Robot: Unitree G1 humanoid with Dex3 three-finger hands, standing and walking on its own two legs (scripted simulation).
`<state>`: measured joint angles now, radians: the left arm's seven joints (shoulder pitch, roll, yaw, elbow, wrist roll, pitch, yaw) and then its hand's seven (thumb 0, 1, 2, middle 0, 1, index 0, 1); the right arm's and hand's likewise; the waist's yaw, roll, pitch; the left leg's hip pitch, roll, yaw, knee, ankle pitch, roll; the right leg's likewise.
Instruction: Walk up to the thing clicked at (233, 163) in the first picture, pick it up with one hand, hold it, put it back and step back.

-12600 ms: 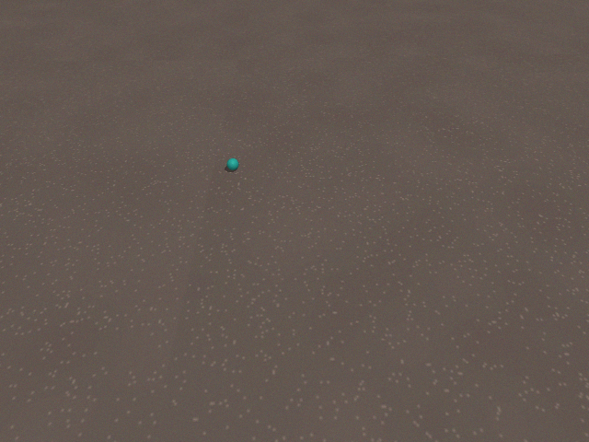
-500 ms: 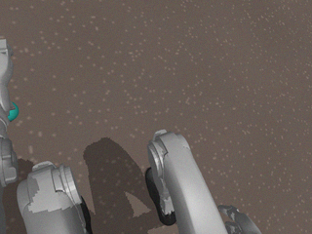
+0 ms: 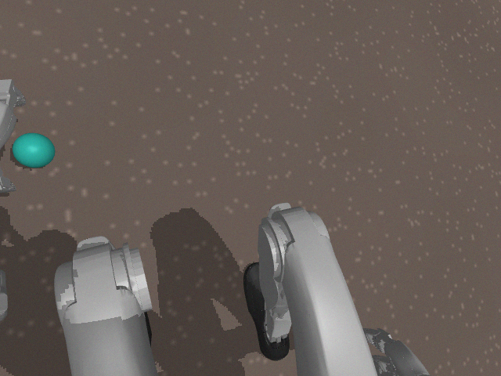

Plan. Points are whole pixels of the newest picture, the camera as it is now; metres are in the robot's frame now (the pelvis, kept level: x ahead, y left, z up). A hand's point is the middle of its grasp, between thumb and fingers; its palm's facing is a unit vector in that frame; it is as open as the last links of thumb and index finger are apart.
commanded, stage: rest palm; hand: left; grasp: from above
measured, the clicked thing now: (34, 150) +0.50 +0.30 -0.29
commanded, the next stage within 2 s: close in 1.38 s
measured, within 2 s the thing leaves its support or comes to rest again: neither
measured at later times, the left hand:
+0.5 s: hand (22, 140) +0.49 +0.30 -0.22, palm faces -0.43 -0.10 -0.90, open 14.2 cm
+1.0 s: hand (29, 152) +0.48 +0.30 -0.24, palm faces -0.43 -0.10 -0.90, open 14.1 cm
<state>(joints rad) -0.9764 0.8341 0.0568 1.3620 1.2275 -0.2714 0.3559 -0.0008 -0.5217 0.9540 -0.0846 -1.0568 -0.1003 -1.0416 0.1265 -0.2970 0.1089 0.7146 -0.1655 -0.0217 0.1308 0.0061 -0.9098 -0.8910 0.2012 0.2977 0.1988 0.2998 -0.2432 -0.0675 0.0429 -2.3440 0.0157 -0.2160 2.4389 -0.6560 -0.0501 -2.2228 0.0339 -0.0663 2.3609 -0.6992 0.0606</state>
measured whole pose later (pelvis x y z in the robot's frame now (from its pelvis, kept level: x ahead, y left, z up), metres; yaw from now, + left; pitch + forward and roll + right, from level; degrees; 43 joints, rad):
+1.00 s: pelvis +0.00 +0.01 -0.01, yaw -5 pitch +28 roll -13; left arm -1.07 0.98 0.10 1.69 1.31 -0.22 0.58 0.00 -0.51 1.00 -0.09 -0.98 -0.09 -0.99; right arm 0.09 -0.32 0.26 0.67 -0.26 -0.16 0.19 0.00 -0.90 -0.89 0.20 0.30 0.20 0.30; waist -0.37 -0.13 0.13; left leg -2.36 0.03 -0.29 2.52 -0.68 -0.04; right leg -2.22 0.08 -0.12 2.37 -0.68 0.08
